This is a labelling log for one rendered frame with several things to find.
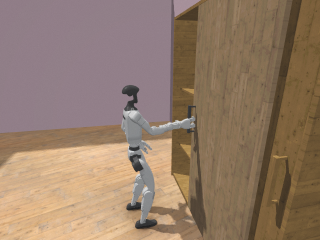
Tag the left robot upper arm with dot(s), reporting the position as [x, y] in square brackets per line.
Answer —
[122, 125]

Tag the right robot forearm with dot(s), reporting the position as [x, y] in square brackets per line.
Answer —
[166, 127]

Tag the robot right thigh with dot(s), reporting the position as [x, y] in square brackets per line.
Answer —
[139, 164]

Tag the robot right hand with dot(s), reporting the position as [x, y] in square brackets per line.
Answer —
[186, 123]

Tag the robot left foot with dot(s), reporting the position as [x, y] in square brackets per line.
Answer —
[132, 207]

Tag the robot left hand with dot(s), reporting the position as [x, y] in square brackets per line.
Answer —
[142, 145]

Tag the handle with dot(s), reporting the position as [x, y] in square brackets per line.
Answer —
[271, 181]
[189, 116]

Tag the wardrobe door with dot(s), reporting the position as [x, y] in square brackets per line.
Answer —
[296, 85]
[239, 50]

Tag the right robot upper arm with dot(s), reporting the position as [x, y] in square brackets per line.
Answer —
[137, 118]

